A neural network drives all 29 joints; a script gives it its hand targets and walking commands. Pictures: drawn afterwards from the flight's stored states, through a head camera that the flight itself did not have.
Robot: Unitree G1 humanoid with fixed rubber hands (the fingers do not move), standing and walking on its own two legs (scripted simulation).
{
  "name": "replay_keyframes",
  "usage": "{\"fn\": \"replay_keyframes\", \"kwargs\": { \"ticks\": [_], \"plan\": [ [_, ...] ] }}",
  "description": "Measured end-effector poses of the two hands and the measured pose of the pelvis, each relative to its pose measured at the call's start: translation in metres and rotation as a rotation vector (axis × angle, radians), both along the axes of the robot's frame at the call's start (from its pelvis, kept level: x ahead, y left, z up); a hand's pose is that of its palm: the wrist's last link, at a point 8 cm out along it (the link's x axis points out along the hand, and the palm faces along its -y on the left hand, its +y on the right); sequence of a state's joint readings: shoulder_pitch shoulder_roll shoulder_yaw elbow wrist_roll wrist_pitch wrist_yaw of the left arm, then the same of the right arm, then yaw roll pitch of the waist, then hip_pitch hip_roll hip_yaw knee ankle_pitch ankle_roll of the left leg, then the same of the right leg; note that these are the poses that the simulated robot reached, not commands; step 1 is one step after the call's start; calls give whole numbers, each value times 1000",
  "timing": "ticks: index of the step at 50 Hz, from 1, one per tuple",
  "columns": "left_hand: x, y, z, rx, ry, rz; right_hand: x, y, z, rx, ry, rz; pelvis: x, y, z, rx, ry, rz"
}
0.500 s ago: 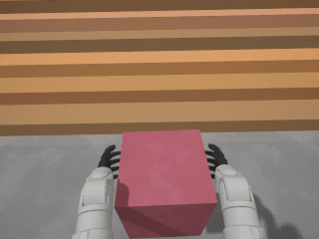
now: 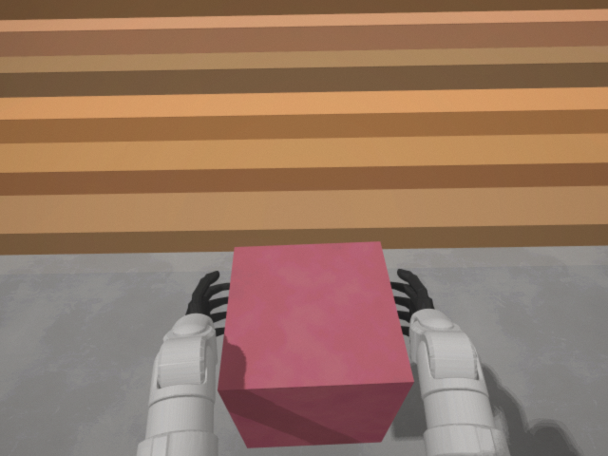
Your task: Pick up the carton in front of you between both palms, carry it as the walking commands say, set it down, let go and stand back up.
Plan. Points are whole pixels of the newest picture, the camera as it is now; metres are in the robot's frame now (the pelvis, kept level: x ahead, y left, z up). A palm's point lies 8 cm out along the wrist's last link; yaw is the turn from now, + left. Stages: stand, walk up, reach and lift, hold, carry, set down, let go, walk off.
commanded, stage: hold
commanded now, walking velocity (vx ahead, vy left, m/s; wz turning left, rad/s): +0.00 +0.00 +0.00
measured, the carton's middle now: (311, 349) +0.29 +0.00 -0.02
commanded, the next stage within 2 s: carry in 0.42 s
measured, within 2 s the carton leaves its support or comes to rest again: neither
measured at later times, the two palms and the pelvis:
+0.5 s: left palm (199, 322) +0.29 +0.15 +0.05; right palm (418, 318) +0.29 -0.15 +0.05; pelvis +0.01 +0.00 +0.00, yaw +1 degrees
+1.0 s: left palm (204, 236) +0.44 +0.17 +0.08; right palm (389, 227) +0.45 -0.13 +0.08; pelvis +0.18 +0.01 +0.00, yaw +4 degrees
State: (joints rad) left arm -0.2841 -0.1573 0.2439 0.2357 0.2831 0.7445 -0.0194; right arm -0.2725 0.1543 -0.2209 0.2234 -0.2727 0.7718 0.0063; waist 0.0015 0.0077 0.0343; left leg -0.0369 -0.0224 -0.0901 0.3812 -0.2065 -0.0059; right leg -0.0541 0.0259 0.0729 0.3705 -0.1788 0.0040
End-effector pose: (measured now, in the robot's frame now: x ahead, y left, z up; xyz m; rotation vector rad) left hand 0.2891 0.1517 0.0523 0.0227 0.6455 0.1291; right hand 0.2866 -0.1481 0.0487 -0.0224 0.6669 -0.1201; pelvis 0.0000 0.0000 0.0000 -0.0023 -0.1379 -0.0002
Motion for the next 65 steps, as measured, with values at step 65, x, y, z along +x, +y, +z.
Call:
{"fn": "replay_keyframes", "kwargs": {
  "ticks": [65],
  "plan": [
    [347, 78, 10, -101, 41, 116, 363, 79, 16, 46, 44, 1, 370, 63, -28, 20, 208, 34]
  ]
}}
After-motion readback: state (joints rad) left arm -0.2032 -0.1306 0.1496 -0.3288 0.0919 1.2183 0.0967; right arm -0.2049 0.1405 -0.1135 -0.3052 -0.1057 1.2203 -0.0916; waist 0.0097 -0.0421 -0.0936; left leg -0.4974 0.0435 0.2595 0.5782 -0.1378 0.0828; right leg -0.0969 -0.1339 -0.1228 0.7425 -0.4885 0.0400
